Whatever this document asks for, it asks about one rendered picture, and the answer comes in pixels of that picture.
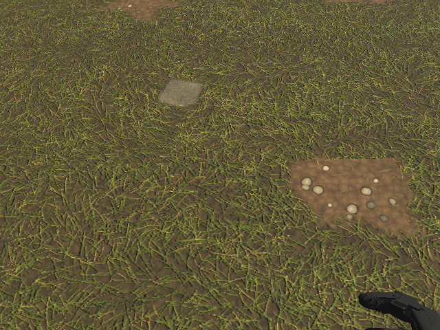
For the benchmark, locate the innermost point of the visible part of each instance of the robot right hand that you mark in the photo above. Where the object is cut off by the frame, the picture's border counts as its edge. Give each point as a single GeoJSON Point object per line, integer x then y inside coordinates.
{"type": "Point", "coordinates": [403, 307]}

